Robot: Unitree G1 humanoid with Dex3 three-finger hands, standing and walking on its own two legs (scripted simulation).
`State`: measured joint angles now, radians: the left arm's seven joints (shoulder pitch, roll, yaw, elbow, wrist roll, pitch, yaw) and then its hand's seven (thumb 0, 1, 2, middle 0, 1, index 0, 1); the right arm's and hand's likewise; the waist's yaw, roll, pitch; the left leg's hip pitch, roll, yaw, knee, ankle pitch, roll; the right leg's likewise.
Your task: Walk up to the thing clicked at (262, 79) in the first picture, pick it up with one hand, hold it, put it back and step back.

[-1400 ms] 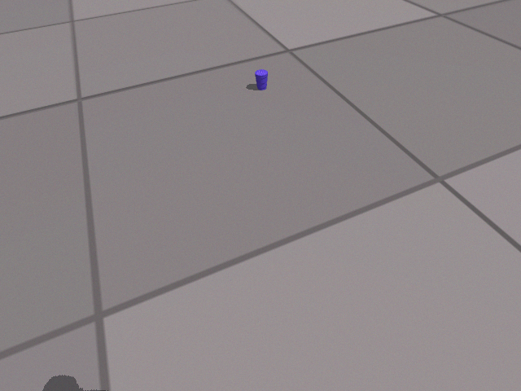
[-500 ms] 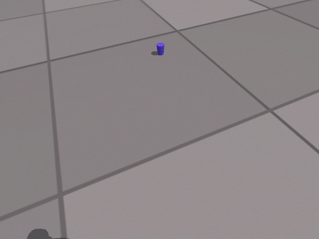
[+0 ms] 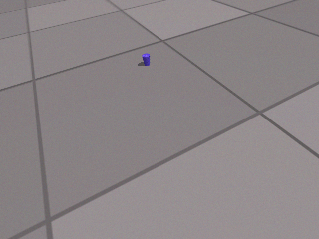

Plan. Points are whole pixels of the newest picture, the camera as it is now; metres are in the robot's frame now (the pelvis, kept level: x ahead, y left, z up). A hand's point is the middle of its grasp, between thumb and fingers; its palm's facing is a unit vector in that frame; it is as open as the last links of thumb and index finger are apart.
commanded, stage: walk up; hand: left
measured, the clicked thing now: (146, 60) +2.19 +0.26 -0.71
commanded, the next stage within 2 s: none
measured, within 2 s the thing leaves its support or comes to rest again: neither
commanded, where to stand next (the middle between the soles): +1.87 +0.04 m, yaw +0 degrees
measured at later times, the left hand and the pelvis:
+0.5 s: hand (90, 202) +0.28 +0.28 -0.16, palm faces +0.03 -0.95 -0.32, open 7.4 cm; pelvis +0.27 +0.01 -0.01, yaw +2 degrees
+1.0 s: hand (120, 109) +0.67 +0.22 -0.11, palm faces +0.02 -0.92 -0.39, open 7.4 cm; pelvis +0.59 -0.05 +0.00, yaw +1 degrees
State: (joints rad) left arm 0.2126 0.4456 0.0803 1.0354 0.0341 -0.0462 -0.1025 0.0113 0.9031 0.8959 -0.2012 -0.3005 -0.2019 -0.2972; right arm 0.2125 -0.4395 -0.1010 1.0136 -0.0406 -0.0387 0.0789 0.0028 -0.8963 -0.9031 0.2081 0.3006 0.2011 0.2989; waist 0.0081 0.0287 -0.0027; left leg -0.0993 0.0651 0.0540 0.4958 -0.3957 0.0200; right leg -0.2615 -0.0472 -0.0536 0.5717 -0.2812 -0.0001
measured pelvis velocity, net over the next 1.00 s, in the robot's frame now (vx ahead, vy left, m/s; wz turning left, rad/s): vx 0.59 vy -0.05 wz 0.02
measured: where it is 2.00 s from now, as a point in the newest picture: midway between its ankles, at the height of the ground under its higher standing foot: (172, 124)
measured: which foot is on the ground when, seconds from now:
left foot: down 0.00-0.00, up 0.02-0.34, down 0.36-0.84, up 0.86-1.00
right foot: down 0.00-0.38, up 0.40-0.80, down 0.82-1.00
